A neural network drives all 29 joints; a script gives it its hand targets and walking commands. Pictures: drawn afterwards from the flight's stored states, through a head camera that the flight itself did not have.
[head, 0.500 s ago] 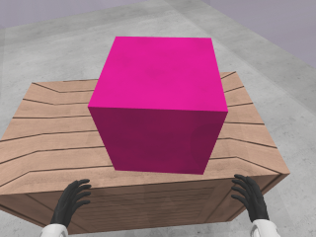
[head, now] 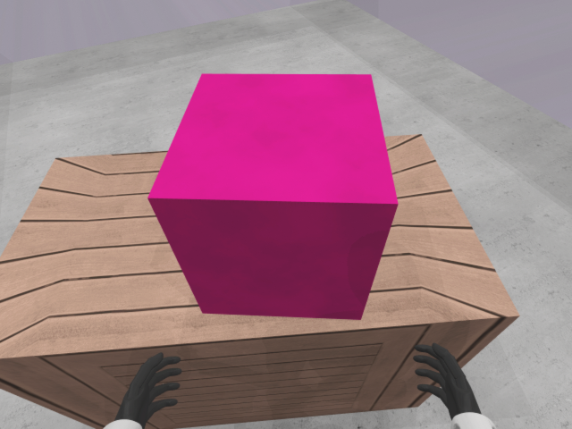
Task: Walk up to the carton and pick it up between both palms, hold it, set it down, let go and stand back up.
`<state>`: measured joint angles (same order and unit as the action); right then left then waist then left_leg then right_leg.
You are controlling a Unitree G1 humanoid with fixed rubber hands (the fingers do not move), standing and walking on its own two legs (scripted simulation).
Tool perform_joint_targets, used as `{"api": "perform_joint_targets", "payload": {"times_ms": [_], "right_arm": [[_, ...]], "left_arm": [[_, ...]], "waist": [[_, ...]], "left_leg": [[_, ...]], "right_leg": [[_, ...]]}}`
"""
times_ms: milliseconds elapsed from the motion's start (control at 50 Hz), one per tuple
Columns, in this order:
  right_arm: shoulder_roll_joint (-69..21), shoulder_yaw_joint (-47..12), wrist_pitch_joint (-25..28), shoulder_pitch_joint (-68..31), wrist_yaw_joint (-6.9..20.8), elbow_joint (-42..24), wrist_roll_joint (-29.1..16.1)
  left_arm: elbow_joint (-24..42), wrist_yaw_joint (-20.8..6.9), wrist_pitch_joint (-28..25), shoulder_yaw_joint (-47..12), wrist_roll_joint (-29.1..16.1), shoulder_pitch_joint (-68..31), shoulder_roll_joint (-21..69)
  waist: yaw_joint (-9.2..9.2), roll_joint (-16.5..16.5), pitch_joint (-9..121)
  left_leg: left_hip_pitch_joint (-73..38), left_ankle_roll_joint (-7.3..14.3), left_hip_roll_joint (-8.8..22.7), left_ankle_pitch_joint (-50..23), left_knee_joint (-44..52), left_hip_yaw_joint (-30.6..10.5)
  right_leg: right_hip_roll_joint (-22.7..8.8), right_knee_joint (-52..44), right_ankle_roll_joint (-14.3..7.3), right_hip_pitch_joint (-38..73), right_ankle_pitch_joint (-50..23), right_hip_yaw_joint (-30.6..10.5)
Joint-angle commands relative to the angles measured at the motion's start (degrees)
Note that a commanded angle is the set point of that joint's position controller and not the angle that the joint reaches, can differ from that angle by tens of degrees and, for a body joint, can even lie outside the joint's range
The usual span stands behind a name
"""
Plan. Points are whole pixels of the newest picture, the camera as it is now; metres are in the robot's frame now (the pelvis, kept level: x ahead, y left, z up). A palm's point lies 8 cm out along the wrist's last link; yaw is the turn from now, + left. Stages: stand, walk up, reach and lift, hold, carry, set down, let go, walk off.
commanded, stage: set down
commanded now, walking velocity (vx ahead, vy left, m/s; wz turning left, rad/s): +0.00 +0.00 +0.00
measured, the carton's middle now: (282, 199) +0.46 +0.04 +0.04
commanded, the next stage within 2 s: let go in 0.30 s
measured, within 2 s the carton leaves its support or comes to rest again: neither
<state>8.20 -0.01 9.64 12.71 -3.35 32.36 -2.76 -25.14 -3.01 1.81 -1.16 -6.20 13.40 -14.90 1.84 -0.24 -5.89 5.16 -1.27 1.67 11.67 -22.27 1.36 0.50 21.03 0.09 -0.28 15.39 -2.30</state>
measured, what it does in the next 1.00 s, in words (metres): stands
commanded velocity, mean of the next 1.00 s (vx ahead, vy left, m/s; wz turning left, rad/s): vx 0.00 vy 0.00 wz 0.00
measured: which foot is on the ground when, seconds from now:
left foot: down 0.00-1.00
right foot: down 0.00-1.00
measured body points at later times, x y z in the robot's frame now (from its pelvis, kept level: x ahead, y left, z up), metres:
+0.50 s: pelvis +0.00 +0.00 +0.00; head +0.01 +0.00 +0.45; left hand +0.17 +0.22 -0.09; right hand +0.17 -0.22 -0.09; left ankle +0.01 +0.13 -0.74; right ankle -0.04 -0.12 -0.74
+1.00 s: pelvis +0.00 +0.00 +0.00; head +0.00 +0.01 +0.45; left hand +0.14 +0.27 -0.09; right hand +0.15 -0.25 -0.11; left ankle +0.01 +0.13 -0.74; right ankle -0.04 -0.12 -0.74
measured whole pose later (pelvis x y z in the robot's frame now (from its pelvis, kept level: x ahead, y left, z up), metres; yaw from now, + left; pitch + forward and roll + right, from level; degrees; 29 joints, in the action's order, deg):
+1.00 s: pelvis +0.00 +0.00 +0.00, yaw +1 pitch -2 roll +0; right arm 14.1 2.7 4.9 9.2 -0.1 46.0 1.6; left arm -36.3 0.2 -0.4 1.4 1.7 12.5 -15.5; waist 0.6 -0.1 -2.1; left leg 10.8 -0.7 1.7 13.2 -26.5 0.9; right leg 0.6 24.5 0.4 -5.4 16.7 -1.7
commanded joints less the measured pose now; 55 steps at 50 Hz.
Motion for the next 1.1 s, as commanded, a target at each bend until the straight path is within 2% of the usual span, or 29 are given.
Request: {"api": "perform_joint_targets", "payload": {"times_ms": [0, 20, 40, 60, 80, 100, 160, 200, 220, 260, 280, 380, 420, 540, 560, 620, 640, 660, 740, 820, 840, 880, 900, 920, 940, 960, 1040, 1060, 1080], "right_arm": [[5.4, 2.5, 3.7, -4.6, 0.3, -7.1, 1.5], [5.3, 2.7, 4.2, -4.1, 0.4, -5.8, 1.5], [5.9, 1.4, 4.7, -4.7, 0.5, -5.5, 1.3], [6.6, 2.5, 4.1, -4.9, 1.2, -1.8, 2.2], [7.1, 2.1, 3.7, -5.9, 1.9, 2.0, 2.1], [7.1, 3.5, 4.1, -6.4, 1.8, -0.3, 2.5], [5.8, 2.9, 4.2, -5.8, 1.6, -2.3, 3.5], [6.1, 3.0, 3.3, -6.1, 2.2, 1.1, 3.7], [5.7, 3.6, 4.1, -6.7, 1.9, -1.8, 2.7], [6.8, 4.0, 4.0, -7.9, 3.2, 2.7, 3.9], [6.5, 3.3, 4.5, -7.4, 3.1, 1.8, 3.3], [8.2, 4.6, 3.3, -10.0, 3.9, 7.5, 4.1], [7.4, 4.1, 4.0, -9.4, 3.7, 3.1, 3.6], [7.8, 4.3, 4.3, -10.3, 3.8, 5.6, 3.9], [7.6, 4.2, 5.0, -10.7, 4.1, 5.4, 3.9], [8.7, 3.7, 5.8, -9.9, 3.8, 5.7, 3.8], [8.0, 4.3, 5.7, -9.8, 3.8, 7.3, 4.0], [8.3, 3.1, 5.5, -9.4, 3.9, 6.8, 3.8], [7.1, 3.0, 6.3, -9.6, 3.8, 5.7, 3.2], [7.9, 3.6, 6.3, -9.7, 4.0, 6.5, 3.5], [19.0, 5.6, 0.1, -1.2, 2.7, 10.4, 4.8], [18.3, 6.9, -3.7, -2.3, 2.5, 9.7, 4.5], [17.9, 6.5, -3.7, -2.6, 2.3, 8.6, 4.2], [18.2, 6.5, -4.6, -2.1, 2.3, 9.3, 4.2], [18.3, 6.3, -4.6, -2.2, 2.5, 8.8, 3.7], [16.0, 5.5, -5.2, -2.2, 2.5, 9.7, 4.0], [18.5, 6.2, -5.8, -4.6, 2.9, 9.3, 3.7], [18.2, 6.0, -5.7, -4.5, 3.0, 9.5, 4.5], [19.2, 5.8, -5.7, -5.4, 3.1, 9.7, 3.4]], "left_arm": [[8.8, 1.1, -1.7, 3.5, 0.8, -4.5, -7.3], [7.0, 0.7, -1.2, 3.5, 1.1, -4.2, -6.3], [7.4, 0.9, -1.0, 5.2, 2.6, -4.7, -8.0], [4.8, 1.3, -0.2, 4.0, 3.2, -4.3, -5.7], [2.9, 1.5, 0.9, 4.0, 5.1, -3.8, -4.4], [6.0, 1.8, 0.8, 4.2, 4.0, -5.5, -5.3], [4.9, 1.8, 0.8, 4.0, 2.7, -5.4, -5.3], [3.7, 2.1, 1.5, 3.2, 4.0, -4.8, -3.9], [8.0, 2.1, 0.6, 2.9, 3.0, -6.4, -5.6], [4.3, 2.7, 1.6, 3.0, 4.7, -5.7, -3.1], [6.2, 2.9, 1.2, 3.5, 4.9, -6.3, -4.9], [3.1, 3.8, 3.7, 1.9, 5.9, -7.3, -1.7], [5.2, 3.8, 3.0, 2.6, 5.9, -6.9, -2.0], [4.3, 4.3, 3.1, 2.0, 6.1, -7.9, -2.0], [4.7, 4.3, 2.9, 3.0, 6.3, -8.1, -2.5], [2.6, 4.2, 3.0, 3.6, 7.4, -6.6, -1.7], [2.9, 4.1, 3.0, 2.8, 6.6, -6.9, -1.4], [1.1, 3.6, 3.3, 3.0, 6.4, -5.9, -1.2], [3.6, 3.9, 1.9, 2.8, 5.7, -7.3, -2.2], [4.4, 4.2, 2.0, 2.8, 6.5, -7.8, -2.5], [-5.6, 4.5, -1.7, 8.2, 8.8, 2.3, -12.3], [-6.3, 4.6, -3.9, 8.0, 8.4, 3.1, -14.4], [-6.9, 4.3, -4.4, 7.3, 8.3, 1.8, -11.0], [-7.8, 3.7, -4.7, 6.7, 8.1, 3.1, -9.9], [-7.0, 3.5, -4.9, 6.9, 8.0, -0.5, -12.1], [-8.4, 3.2, -4.5, 6.0, 8.0, -1.0, -9.1], [-10.5, 3.3, -4.3, 6.1, 8.0, -2.5, -11.3], [-11.6, 3.4, -4.1, 6.6, 7.6, -0.5, -12.2], [-11.4, 3.3, -4.6, 6.3, 8.0, -2.0, -12.4]], "waist": [[0.22, 0.4, 7.2], [-0.60, 1.0, 6.7], [1.51, -0.4, 7.5], [0.12, -0.8, 7.1], [1.43, -1.7, 4.7], [0.40, -1.4, 6.7], [-0.91, 0.6, 6.9], [-0.47, -1.0, 6.5], [-0.66, 0.1, 8.8], [-0.24, -0.6, 7.6], [0.02, -1.2, 8.2], [-1.82, -1.3, 5.5], [-1.45, 0.0, 5.8], [-1.73, -0.3, 6.9], [-0.27, 0.6, 8.6], [-0.41, 0.3, 9.5], [-1.47, 0.8, 8.6], [0.21, 2.8, 9.0], [-1.19, 1.2, 10.3], [-0.81, -1.1, 9.2], [0.40, -5.2, 11.6], [-0.82, -0.1, 15.6], [-1.39, -3.3, 15.8], [-0.61, -2.8, 14.3], [-2.37, -2.1, 14.9], [-1.58, -1.1, 11.5], [-1.73, 1.6, 6.9], [-0.95, -1.4, 7.1], [-1.38, 1.9, 4.5]], "left_leg": [[-11.3, -1.1, -2.2, -15.3, -0.6, 3.8], [-11.6, -1.5, -1.7, -17.1, -0.3, 3.6], [-12.3, -1.2, -1.9, -18.3, -0.3, 3.6], [-12.2, -1.8, -1.9, -18.0, -0.3, 3.2], [-12.4, -1.8, -1.3, -17.6, 0.6, 3.2], [-12.5, -1.8, -1.5, -17.0, 0.3, 3.2], [-11.4, -1.0, -2.1, -14.0, 0.1, 4.3], [-11.6, -1.2, -1.7, -14.0, 1.0, 3.8], [-12.2, -0.8, -1.6, -14.0, 0.1, 4.1], [-12.2, -1.5, -1.5, -15.8, 0.5, 3.6], [-12.0, -1.2, -1.7, -15.6, 0.1, 4.1], [-12.0, -1.3, -1.3, -12.3, 1.3, 3.7], [-11.7, -0.3, -1.4, -11.4, 0.4, 3.5], [-10.9, -0.6, -1.5, -11.7, 0.6, 3.9], [-11.0, -0.5, -1.4, -13.1, 0.6, 3.8], [-11.6, -0.3, -1.8, -15.6, -0.1, 3.5], [-11.9, -0.8, -1.5, -15.4, -0.2, 3.6], [-11.8, -0.2, -1.9, -14.0, 0.5, 3.9], [-12.3, -0.6, -2.0, -16.6, -0.2, 3.7], [-12.0, -0.9, -1.6, -14.7, 0.1, 3.4], [1.0, 2.5, 4.6, -31.7, -4.9, -3.0], [-3.3, 3.1, 4.2, -33.0, -5.4, -3.5], [-3.4, 4.0, 5.0, -31.2, -6.4, -3.0], [-1.9, 4.0, 4.7, -26.1, -4.8, -3.1], [-2.4, 3.4, 4.7, -20.5, -4.3, -3.7], [-0.8, 3.3, 4.0, -17.5, -3.1, -4.0], [3.5, 4.2, 4.7, -15.4, -1.5, -5.4], [2.7, 4.3, 4.5, -13.9, -2.2, -5.4], [3.0, 3.9, 4.8, -11.7, -0.9, -7.1]], "right_leg": [[0.1, -5.2, 0.2, -11.0, -12.4, 2.3], [0.6, -5.0, 0.5, -10.5, -14.7, 3.1], [0.3, -4.5, 0.6, -9.7, -16.8, 3.1], [1.1, -4.7, 0.1, -11.1, -15.6, 3.2], [1.4, -5.5, -0.2, -11.8, -13.3, 3.5], [1.1, -5.5, 0.1, -11.5, -12.6, 3.8], [0.7, -5.6, 0.3, -12.6, -10.9, 3.0], [1.0, -5.6, -0.2, -11.8, -10.7, 3.3], [0.3, -5.2, 0.5, -11.4, -12.0, 2.7], [1.2, -5.2, 0.2, -12.6, -12.5, 3.6], [0.9, -5.0, 0.5, -12.1, -12.6, 3.7], [1.6, -5.6, -0.2, -14.6, -9.0, 4.3], [0.8, -5.4, -0.1, -13.8, -9.3, 3.6], [1.0, -5.1, 0.1, -13.2, -11.1, 3.8], [1.0, -4.9, 0.4, -12.6, -12.5, 4.3], [1.0, -4.0, 0.6, -10.9, -17.9, 4.0], [1.2, -4.1, 0.2, -11.9, -16.6, 3.7], [1.1, -4.8, 0.6, -11.8, -15.5, 3.4], [0.8, -4.5, 0.9, -11.0, -20.6, 3.4], [0.9, -4.5, 0.1, -12.0, -15.8, 3.8], [-4.1, 1.9, -0.6, -6.4, -20.9, -0.7], [-4.1, 5.0, 0.3, -4.3, -25.7, 0.0], [-5.2, 3.7, 0.2, -5.7, -26.7, -1.5], [-5.2, 2.2, -0.1, -4.4, -20.6, -2.1], [-5.7, 1.4, -0.2, -6.1, -18.6, -2.5], [-5.3, 0.5, -0.1, -6.7, -14.2, -2.0], [-5.9, 0.0, -0.3, -7.2, -12.8, -2.0], [-6.0, -0.1, -0.6, -8.1, -11.6, -2.7], [-5.9, -1.3, -1.0, -9.4, -11.5, -2.4]]}}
